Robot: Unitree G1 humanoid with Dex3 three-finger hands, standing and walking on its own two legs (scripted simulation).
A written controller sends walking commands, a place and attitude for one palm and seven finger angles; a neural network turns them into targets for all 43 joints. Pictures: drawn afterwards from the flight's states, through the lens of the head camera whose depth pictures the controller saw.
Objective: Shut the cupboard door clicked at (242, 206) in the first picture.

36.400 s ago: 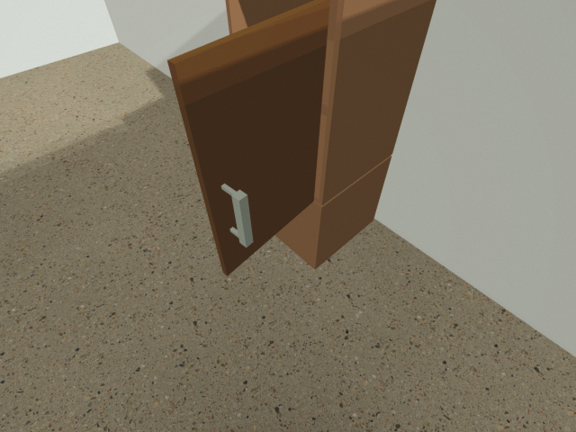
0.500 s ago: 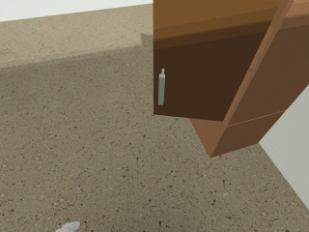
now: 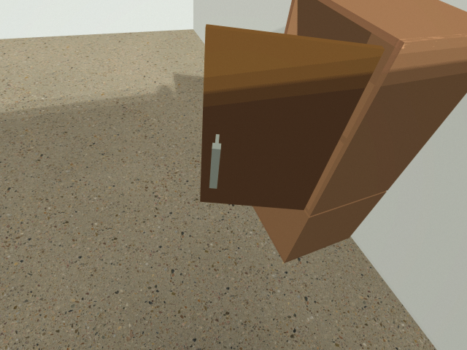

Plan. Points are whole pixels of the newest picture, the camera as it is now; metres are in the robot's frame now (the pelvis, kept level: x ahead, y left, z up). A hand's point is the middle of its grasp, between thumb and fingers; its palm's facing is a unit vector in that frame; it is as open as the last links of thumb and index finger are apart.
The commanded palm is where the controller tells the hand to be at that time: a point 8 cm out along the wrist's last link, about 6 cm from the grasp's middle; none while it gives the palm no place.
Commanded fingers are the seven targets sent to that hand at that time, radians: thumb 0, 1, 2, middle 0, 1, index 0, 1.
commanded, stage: take the last steps up to it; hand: left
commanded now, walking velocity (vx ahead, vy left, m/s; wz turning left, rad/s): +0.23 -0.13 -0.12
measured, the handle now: (215, 161) +0.63 +0.07 -0.11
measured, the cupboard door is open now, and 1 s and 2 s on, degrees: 66 66 66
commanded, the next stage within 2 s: come to a stop and stand still in 0.28 s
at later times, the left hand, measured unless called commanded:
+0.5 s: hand (201, 303) +0.25 +0.06 -0.17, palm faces -0.08 -0.98 -0.20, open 7.3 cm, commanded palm none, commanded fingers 0.00 0.90 0.90 -0.20 -0.30 -0.20 -0.30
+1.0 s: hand (156, 341) +0.18 +0.15 -0.18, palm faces +0.06 -0.97 -0.23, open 7.3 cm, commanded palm none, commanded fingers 0.00 0.90 0.90 -0.20 -0.30 -0.20 -0.30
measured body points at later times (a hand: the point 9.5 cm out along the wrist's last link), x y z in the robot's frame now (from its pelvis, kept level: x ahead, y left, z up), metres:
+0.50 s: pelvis +0.15 -0.10 +0.00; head +0.20 -0.12 +0.44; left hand +0.26 +0.12 -0.15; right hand +0.10 -0.33 -0.16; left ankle +0.07 +0.04 -0.66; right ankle +0.18 -0.18 -0.74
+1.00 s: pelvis +0.16 -0.05 +0.00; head +0.18 -0.04 +0.44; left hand +0.18 +0.20 -0.17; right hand +0.26 -0.30 -0.14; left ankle +0.14 +0.07 -0.74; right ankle +0.18 -0.18 -0.73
